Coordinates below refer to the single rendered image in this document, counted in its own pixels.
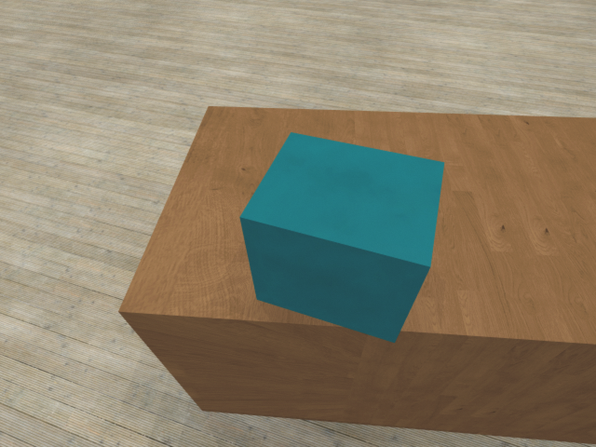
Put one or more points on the carton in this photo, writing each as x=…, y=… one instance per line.
x=343, y=233

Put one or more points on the pedestal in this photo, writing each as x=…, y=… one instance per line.
x=501, y=337

